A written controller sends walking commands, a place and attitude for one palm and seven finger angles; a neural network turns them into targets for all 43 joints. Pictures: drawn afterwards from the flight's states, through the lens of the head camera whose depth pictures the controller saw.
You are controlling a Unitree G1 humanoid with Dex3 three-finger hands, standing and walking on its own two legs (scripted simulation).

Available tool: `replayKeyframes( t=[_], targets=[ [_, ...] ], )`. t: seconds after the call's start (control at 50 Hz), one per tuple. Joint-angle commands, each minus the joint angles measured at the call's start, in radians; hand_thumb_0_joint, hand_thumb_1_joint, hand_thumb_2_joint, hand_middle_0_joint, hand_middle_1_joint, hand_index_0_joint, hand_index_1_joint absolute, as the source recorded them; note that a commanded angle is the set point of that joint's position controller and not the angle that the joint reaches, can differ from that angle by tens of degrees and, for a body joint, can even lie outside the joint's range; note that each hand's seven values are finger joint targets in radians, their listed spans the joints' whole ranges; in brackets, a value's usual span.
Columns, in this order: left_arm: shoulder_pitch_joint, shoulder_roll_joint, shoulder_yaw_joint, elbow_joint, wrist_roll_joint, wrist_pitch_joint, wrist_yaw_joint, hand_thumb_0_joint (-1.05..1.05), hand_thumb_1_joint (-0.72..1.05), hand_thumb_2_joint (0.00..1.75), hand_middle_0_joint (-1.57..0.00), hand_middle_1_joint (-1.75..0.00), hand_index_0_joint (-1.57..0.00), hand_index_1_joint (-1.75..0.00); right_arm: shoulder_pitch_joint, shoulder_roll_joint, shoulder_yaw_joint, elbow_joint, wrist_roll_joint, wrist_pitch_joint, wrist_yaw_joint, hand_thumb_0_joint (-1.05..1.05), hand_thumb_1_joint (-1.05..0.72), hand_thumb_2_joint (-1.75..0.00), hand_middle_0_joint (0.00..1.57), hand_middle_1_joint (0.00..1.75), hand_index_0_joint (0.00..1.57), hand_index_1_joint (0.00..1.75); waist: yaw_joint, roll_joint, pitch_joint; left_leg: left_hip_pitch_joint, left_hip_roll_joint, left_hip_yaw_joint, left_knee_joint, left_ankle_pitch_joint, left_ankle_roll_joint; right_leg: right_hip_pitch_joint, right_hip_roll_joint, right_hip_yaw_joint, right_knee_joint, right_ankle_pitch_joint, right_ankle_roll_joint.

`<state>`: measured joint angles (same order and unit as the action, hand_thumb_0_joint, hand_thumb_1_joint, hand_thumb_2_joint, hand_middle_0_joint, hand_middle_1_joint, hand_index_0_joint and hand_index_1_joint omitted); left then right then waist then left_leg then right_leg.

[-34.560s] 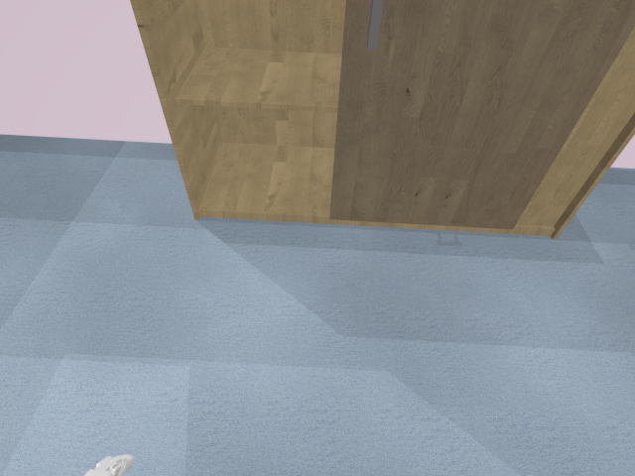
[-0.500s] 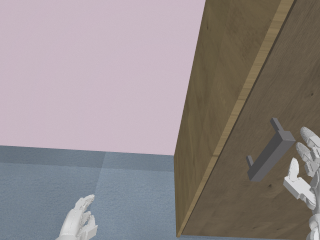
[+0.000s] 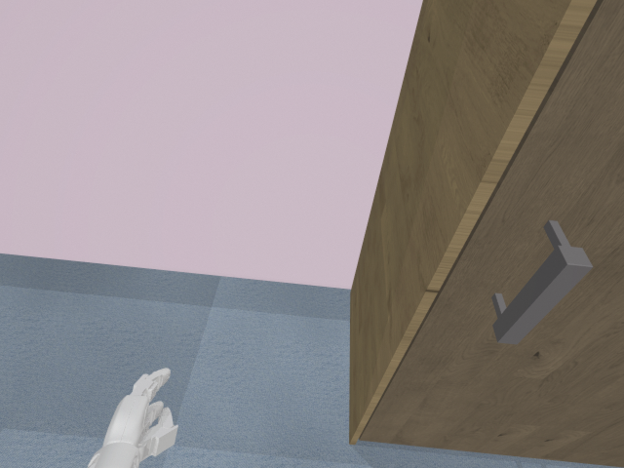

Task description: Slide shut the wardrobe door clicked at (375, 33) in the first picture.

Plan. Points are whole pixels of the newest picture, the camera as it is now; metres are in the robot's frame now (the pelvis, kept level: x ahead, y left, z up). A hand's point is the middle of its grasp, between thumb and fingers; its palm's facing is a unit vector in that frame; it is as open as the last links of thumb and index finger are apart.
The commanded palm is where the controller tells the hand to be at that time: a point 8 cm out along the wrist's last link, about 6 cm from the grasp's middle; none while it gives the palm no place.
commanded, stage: step back with the hand held close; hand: right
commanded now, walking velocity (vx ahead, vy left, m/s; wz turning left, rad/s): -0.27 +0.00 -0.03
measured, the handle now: (528, 284) +0.32 -0.26 +0.11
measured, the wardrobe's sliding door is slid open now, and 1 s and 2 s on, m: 0.00 0.00 0.00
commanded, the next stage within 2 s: stop stepping back and stand still in 1.10 s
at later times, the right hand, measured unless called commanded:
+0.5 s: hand out of the picture +0.12 -0.33 +0.14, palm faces +0.49 +0.75 -0.45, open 7.4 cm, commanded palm +0.06 -0.35 +0.17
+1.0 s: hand out of the picture +0.05 -0.29 +0.16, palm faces +0.29 +0.80 -0.52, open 7.4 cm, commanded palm -0.02 -0.34 +0.17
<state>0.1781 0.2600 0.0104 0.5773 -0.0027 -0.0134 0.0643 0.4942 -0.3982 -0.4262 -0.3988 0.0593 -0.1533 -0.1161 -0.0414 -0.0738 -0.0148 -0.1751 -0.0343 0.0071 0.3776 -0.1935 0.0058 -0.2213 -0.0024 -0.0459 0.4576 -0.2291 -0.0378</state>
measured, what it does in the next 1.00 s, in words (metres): walks backwards: left foot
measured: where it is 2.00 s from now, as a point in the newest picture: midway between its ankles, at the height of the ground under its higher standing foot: outside the picture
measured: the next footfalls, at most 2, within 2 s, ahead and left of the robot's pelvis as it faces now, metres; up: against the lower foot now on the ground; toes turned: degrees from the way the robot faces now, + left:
left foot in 0.70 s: -0.15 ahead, +0.09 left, +0.00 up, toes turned +0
right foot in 1.20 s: -0.15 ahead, -0.18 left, +0.00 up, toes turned -3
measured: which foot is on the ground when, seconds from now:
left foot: down 0.00-0.52, up 0.54-0.68, down 0.70-1.00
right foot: down 0.00-0.98, up 1.00-1.00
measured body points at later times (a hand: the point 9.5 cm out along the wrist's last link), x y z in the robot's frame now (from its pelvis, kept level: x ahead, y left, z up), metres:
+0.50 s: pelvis -0.07 -0.05 -0.02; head -0.06 -0.06 +0.43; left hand +0.11 +0.19 -0.09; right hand +0.09 -0.36 +0.17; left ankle +0.00 +0.12 -0.74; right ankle +0.01 -0.09 -0.74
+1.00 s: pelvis -0.17 -0.04 -0.01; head -0.13 -0.06 +0.43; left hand +0.04 +0.19 -0.07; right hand +0.03 -0.33 +0.19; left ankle -0.19 +0.09 -0.74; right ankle +0.00 -0.09 -0.73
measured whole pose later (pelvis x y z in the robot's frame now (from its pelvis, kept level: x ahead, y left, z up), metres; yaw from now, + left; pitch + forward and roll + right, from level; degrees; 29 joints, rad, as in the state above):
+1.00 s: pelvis -0.17 -0.04 -0.01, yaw +1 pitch +2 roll +3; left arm 0.11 0.19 0.01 0.56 0.00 -0.07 0.04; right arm 0.57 -0.51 -0.45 -0.58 0.08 -0.22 -0.10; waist 0.00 0.00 0.04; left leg -0.25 -0.05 0.00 0.51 -0.28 0.01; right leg -0.55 0.01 -0.06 0.53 -0.15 -0.03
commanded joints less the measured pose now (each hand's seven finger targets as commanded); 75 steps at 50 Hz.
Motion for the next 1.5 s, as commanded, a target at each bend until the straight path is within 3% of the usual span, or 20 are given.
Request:
replayKeyframes(
  t=[0.0, 0.22, 0.4, 0.5, 0.58, 0.72, 0.78, 0.88, 0.92, 0.96, 1.0, 1.06, 1.14, 1.18, 1.26, 1.38, 1.42, 1.44, 1.46, 1.48],
  targets=[
    [-0.078, 0.1, 0.043, -0.162, -0.012, -0.028, 0.016, 0.0, 0.9, 0.9, -0.2, -0.3, -0.2, -0.3, -0.013, -0.146, -0.03, -0.13, -0.011, -0.028, -0.012, 0.0, -0.9, -0.9, 0.2, 0.3, 0.2, 0.3, 0.02, 0.128, -0.118, -0.087, 0.11, -0.062, -0.044, 0.244, -0.033, 0.13, -0.067, 0.06, -0.038, 0.275, -0.013],
    [-0.092, 0.107, 0.05, -0.223, -0.006, -0.054, 0.032, 0.0, 0.9, 0.9, -0.2, -0.3, -0.2, -0.3, -0.032, -0.215, -0.159, -0.313, -0.049, -0.105, -0.038, 0.0, -0.9, -0.9, 0.2, 0.3, 0.2, 0.3, -0.006, -0.123, -0.095, 0.243, 0.028, -0.054, 0.244, 0.128, -0.02, -0.398, -0.145, 0.209, -0.212, -0.292, -0.089],
    [-0.032, 0.106, 0.061, -0.172, -0.006, -0.098, 0.011, 0.0, 0.9, 0.9, -0.2, -0.3, -0.2, -0.3, -0.066, -0.149, -0.105, -0.224, -0.055, -0.135, -0.028, 0.0, -0.9, -0.9, 0.2, 0.3, 0.2, 0.3, 0.041, 0.126, 0.001, -0.116, 0.104, -0.193, 0.099, -0.14, 0.027, -0.302, -0.103, 0.212, -0.056, -0.395, -0.053],
    [-0.055, 0.112, 0.05, -0.165, 0.004, -0.142, 0.026, 0.0, 0.9, 0.9, -0.2, -0.3, -0.2, -0.3, -0.149, -0.165, -0.124, -0.3, -0.079, -0.166, -0.044, 0.0, -0.9, -0.9, 0.2, 0.3, 0.2, 0.3, 0.018, -0.11, -0.073, 0.108, -0.008, -0.049, 0.402, -0.002, -0.026, -0.431, -0.238, 0.356, -0.279, -0.484, -0.104],
    [-0.061, 0.103, 0.057, -0.156, 0.018, -0.156, 0.015, 0.0, 0.9, 0.9, -0.2, -0.3, -0.2, -0.3, -0.132, -0.199, -0.169, -0.325, -0.083, -0.18, -0.042, 0.0, -0.9, -0.9, 0.2, 0.3, 0.2, 0.3, 0.008, -0.125, -0.053, 0.168, -0.026, -0.037, 0.469, -0.154, -0.016, -0.504, -0.267, 0.363, -0.309, -0.497, -0.131],
    [-0.036, 0.075, 0.05, -0.071, 0.02, -0.155, -0.009, 0.0, 0.9, 0.9, -0.2, -0.3, -0.2, -0.3, -0.03, -0.165, -0.101, -0.268, -0.019, -0.197, -0.014, 0.0, -0.9, -0.9, 0.2, 0.3, 0.2, 0.3, 0.017, -0.019, -0.19, -0.126, 0.094, -0.124, -0.04, 0.124, 0.045, 0.128, -0.144, 0.175, -0.008, 0.367, 0.044],
    [-0.053, 0.085, 0.065, -0.093, 0.001, -0.147, 0.001, 0.0, 0.9, 0.9, -0.2, -0.3, -0.2, -0.3, -0.083, -0.192, -0.098, -0.314, -0.016, -0.182, -0.016, 0.0, -0.9, -0.9, 0.2, 0.3, 0.2, 0.3, 0.028, 0.075, -0.367, -0.184, 0.029, -0.042, 0.09, 0.255, -0.041, 0.401, -0.143, 0.103, 0.017, 0.69, 0.009],
    [-0.148, 0.092, 0.062, -0.169, 0.017, -0.119, -0.016, 0.0, 0.9, 0.9, -0.2, -0.3, -0.2, -0.3, 0.075, -0.252, -0.195, -0.378, 0.025, -0.125, -0.013, 0.0, -0.9, -0.9, 0.2, 0.3, 0.2, 0.3, -0.018, -0.139, -0.257, 0.013, -0.032, -0.001, 0.198, -0.312, 0.025, -0.039, -0.245, 0.239, -0.318, -0.046, 0.02],
    [-0.151, 0.077, 0.06, -0.178, 0.008, -0.089, -0.014, 0.0, 0.9, 0.9, -0.2, -0.3, -0.2, -0.3, 0.122, -0.308, -0.256, -0.385, 0.035, -0.116, -0.023, 0.0, -0.9, -0.9, 0.2, 0.3, 0.2, 0.3, -0.01, -0.029, -0.199, 0.02, 0.041, -0.06, 0.007, -0.204, 0.062, -0.159, -0.141, 0.141, -0.143, -0.184, 0.048],
    [-0.103, 0.053, 0.067, -0.143, -0.018, -0.084, -0.014, 0.0, 0.9, 0.9, -0.2, -0.3, -0.2, -0.3, 0.143, -0.286, -0.211, -0.36, 0.031, -0.117, -0.029, 0.0, -0.9, -0.9, 0.2, 0.3, 0.2, 0.3, -0.002, 0.359, -0.09, -0.438, 0.455, -0.491, -0.32, -0.354, 0.216, -0.061, 0.075, 0.053, 0.572, -0.201, 0.095],
    [-0.078, 0.048, 0.063, -0.107, 0.005, -0.087, -0.019, 0.0, 0.9, 0.9, -0.2, -0.3, -0.2, -0.3, 0.117, -0.234, -0.181, -0.299, 0.007, -0.097, -0.034, 0.0, -0.9, -0.9, 0.2, 0.3, 0.2, 0.3, 0.019, 0.275, -0.016, -0.435, 0.448, -0.308, -0.208, -0.108, 0.232, -0.267, 0.017, 0.136, 0.863, -0.268, 0.073],
    [-0.132, 0.02, 0.008, -0.116, 0.025, -0.094, 0.011, 0.0, 0.9, 0.9, -0.2, -0.3, -0.2, -0.3, -0.02, -0.23, -0.136, -0.26, -0.029, -0.102, -0.05, 0.0, -0.9, -0.9, 0.2, 0.3, 0.2, 0.3, 0.032, 0.156, 0.003, -0.175, 0.3, -0.128, 0.01, 0.585, 0.139, -0.255, -0.03, 0.051, 0.486, -0.267, 0.07],
    [-0.069, 0.046, 0.021, -0.077, 0.02, -0.124, 0.051, 0.0, 0.9, 0.9, -0.2, -0.3, -0.2, -0.3, -0.155, -0.208, -0.064, -0.323, -0.054, -0.109, -0.075, 0.0, -0.9, -0.9, 0.2, 0.3, 0.2, 0.3, 0.046, 0.057, -0.121, -0.009, 0.184, -0.053, 0.23, 0.607, 0.045, -0.008, -0.007, -0.024, -0.118, 0.178, 0.072],
    [-0.046, 0.097, 0.057, -0.132, 0.014, -0.14, 0.034, 0.0, 0.9, 0.9, -0.2, -0.3, -0.2, -0.3, -0.151, -0.24, -0.089, -0.456, -0.053, -0.129, -0.076, 0.0, -0.9, -0.9, 0.2, 0.3, 0.2, 0.3, 0.003, -0.18, -0.238, -0.205, 0.062, -0.026, 0.414, -0.099, -0.013, 0.201, -0.293, 0.247, -0.028, 0.893, -0.038],
    [-0.038, 0.072, 0.066, -0.14, 0.016, -0.177, -0.009, 0.0, 0.9, 0.9, -0.2, -0.3, -0.2, -0.3, 0.035, -0.251, -0.171, -0.529, -0.017, -0.127, -0.06, 0.0, -0.9, -0.9, 0.2, 0.3, 0.2, 0.3, 0.036, -0.16, -0.216, -0.226, 0.03, -0.058, 0.646, -0.305, -0.017, 0.067, -0.324, 0.347, -0.14, 0.411, -0.109],
    [-0.062, 0.062, 0.036, -0.126, 0.011, -0.133, -0.019, 0.0, 0.9, 0.9, -0.2, -0.3, -0.2, -0.3, 0.126, -0.203, -0.167, -0.305, -0.022, -0.062, -0.065, 0.0, -0.9, -0.9, 0.2, 0.3, 0.2, 0.3, 0.038, -0.184, -0.062, 0.183, -0.023, 0.114, 0.166, -0.259, 0.024, -0.356, -0.173, 0.151, -0.273, -0.519, 0.002],
    [-0.063, 0.056, 0.042, -0.118, 0.016, -0.102, -0.009, 0.0, 0.9, 0.9, -0.2, -0.3, -0.2, -0.3, 0.068, -0.201, -0.145, -0.206, -0.027, -0.038, -0.052, 0.0, -0.9, -0.9, 0.2, 0.3, 0.2, 0.3, 0.032, 0.061, -0.001, 0.099, 0.09, -0.049, -0.076, -0.397, 0.096, -0.377, -0.04, 0.019, 0.059, -0.443, 0.041],
    [-0.055, 0.055, 0.047, -0.108, 0.008, -0.091, -0.005, 0.0, 0.9, 0.9, -0.2, -0.3, -0.2, -0.3, 0.008, -0.209, -0.128, -0.192, -0.021, -0.031, -0.045, 0.0, -0.9, -0.9, 0.2, 0.3, 0.2, 0.3, 0.036, 0.312, 0.027, -0.113, 0.317, -0.379, -0.254, -0.563, 0.19, -0.326, 0.015, -0.006, 0.465, -0.294, 0.055],
    [-0.049, 0.079, 0.048, -0.096, 0.007, -0.099, 0.0, 0.0, 0.9, 0.9, -0.2, -0.3, -0.2, -0.3, -0.077, -0.219, -0.119, -0.204, -0.008, -0.028, -0.044, 0.0, -0.9, -0.9, 0.2, 0.3, 0.2, 0.3, 0.038, 0.348, 0.093, -0.216, 0.419, -0.459, -0.321, -0.471, 0.239, -0.376, 0.008, 0.047, 0.675, -0.2, 0.056],
    [-0.018, 0.082, 0.043, -0.065, 0.012, -0.112, -0.002, 0.0, 0.9, 0.9, -0.2, -0.3, -0.2, -0.3, -0.154, -0.226, -0.119, -0.213, -0.008, -0.046, -0.043, 0.0, -0.9, -0.9, 0.2, 0.3, 0.2, 0.3, 0.059, 0.281, 0.03, -0.163, 0.386, -0.324, -0.256, -0.294, 0.219, -0.366, -0.019, 0.056, 0.724, -0.12, 0.06]
  ],
)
